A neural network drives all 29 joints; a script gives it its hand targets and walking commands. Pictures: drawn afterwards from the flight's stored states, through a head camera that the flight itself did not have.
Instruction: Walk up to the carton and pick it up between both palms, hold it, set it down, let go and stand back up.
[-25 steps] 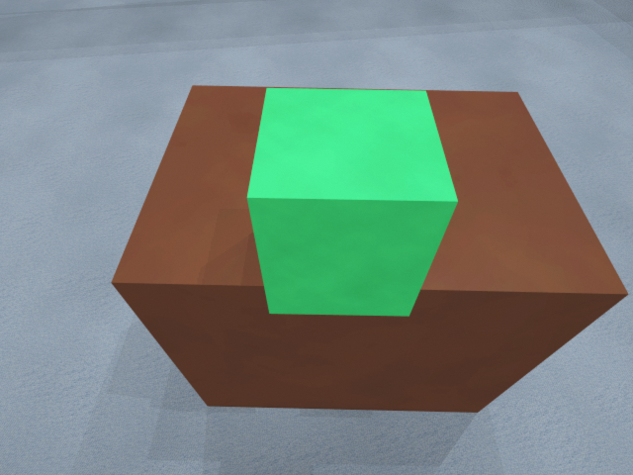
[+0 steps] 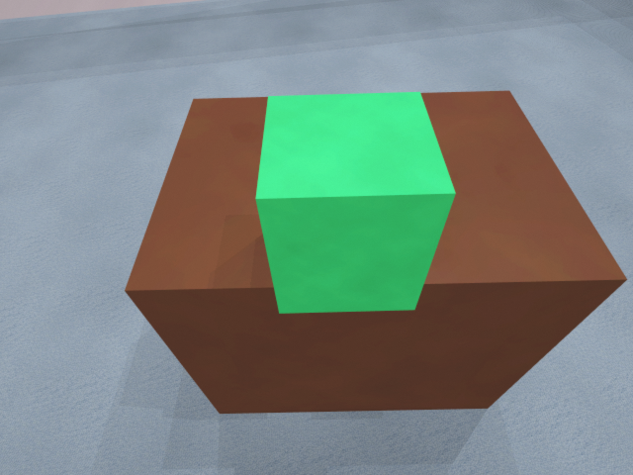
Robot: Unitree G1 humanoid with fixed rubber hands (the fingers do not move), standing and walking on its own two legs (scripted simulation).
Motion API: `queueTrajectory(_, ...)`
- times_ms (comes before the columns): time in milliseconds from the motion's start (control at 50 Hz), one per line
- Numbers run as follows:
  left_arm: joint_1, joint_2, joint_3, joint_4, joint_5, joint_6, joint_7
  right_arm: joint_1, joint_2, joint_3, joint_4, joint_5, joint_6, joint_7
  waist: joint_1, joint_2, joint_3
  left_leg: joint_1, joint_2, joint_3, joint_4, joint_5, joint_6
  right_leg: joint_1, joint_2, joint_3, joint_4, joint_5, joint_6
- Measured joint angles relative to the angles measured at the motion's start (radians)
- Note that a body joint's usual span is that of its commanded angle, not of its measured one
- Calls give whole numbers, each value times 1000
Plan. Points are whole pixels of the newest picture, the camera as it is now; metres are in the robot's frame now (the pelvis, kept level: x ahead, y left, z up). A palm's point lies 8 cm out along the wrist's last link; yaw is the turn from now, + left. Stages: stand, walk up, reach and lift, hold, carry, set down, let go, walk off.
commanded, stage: walk up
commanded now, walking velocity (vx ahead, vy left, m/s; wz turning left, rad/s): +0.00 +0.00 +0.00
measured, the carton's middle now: (345, 209) +0.46 -0.01 +0.06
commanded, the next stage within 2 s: stand in 0.94 s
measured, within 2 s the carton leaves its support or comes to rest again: neither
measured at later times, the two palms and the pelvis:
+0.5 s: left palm out of the picture -0.07 +0.17 -0.15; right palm out of the picture -0.04 -0.23 -0.15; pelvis +0.00 -0.03 +0.00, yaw +0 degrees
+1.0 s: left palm out of the picture -0.05 +0.15 -0.15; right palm out of the picture -0.02 -0.24 -0.15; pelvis +0.02 -0.04 +0.00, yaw +0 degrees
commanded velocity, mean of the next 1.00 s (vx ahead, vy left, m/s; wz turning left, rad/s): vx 0.00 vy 0.00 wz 0.00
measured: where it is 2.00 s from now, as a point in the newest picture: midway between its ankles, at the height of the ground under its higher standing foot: outside the picture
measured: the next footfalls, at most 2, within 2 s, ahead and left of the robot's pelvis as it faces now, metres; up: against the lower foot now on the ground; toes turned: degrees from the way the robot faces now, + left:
none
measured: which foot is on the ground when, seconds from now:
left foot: down 0.00-1.00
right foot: down 0.00-1.00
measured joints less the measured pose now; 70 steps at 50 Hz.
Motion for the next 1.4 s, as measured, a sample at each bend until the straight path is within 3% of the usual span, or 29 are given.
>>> queueTrajectory(460, 27, -15, -3, 1, 3, -26, 1, 1, 14, 1, 7, -2, -2, 2, -4, 5, -14, -34, 42, -21, 47, -21, -39, -9, 45, -15, -5, 0, -41)
queueTrajectory(640, 13, -21, -4, -7, 1, -30, 2, 6, 20, 2, 9, -3, -6, -1, -9, 25, -17, -30, 45, -27, 56, -36, -46, 4, 49, -20, -12, -9, -46)
queueTrajectory(1240, 30, -24, -1, -4, -1, -29, 6, -1, 23, 5, 36, -2, -1, -7, 1, 11, -6, -2, 60, -35, 55, -42, -68, 34, 65, -23, -19, -15, -67)
queueTrajectory(1280, -24, 1, -6, -129, -36, 116, 16, -79, 33, -77, -47, -2, 83, 19, -2, -16, -39, -122, 58, -16, 136, -118, -52, -114, 54, -10, 103, -52, -63)
queueTrajectory(1340, -290, 141, 6, -296, -101, 392, 69, -325, 20, -164, -199, -11, 271, 55, -10, -79, -11, -275, 45, -6, 268, -210, -40, -300, 33, -9, 304, -116, -81)
queueTrajectory(1400, -581, 210, 34, -369, -179, 599, 83, -526, -33, -113, -270, 72, 436, 46, -14, -61, -62, -421, 63, -53, 349, -70, -67, -424, 50, -57, 399, -150, -93)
